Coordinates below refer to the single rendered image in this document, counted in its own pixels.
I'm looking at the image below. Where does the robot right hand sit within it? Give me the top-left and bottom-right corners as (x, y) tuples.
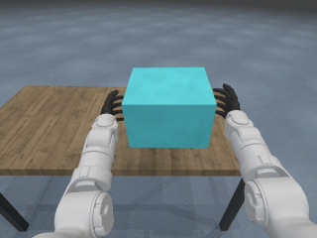
(213, 83), (241, 120)

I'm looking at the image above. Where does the robot right upper arm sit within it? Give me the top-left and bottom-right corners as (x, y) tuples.
(244, 177), (317, 238)

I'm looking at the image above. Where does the table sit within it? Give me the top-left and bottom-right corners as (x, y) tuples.
(0, 85), (246, 232)

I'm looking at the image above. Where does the robot left upper arm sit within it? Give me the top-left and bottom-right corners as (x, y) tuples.
(32, 190), (114, 238)

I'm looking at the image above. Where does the carton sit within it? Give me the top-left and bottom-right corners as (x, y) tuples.
(121, 67), (217, 149)

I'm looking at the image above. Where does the right robot forearm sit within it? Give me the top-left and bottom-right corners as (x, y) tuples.
(224, 110), (309, 216)

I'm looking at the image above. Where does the robot left hand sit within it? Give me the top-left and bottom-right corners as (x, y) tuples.
(100, 89), (124, 122)

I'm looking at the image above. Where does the left robot forearm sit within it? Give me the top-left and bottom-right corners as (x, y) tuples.
(54, 113), (119, 229)

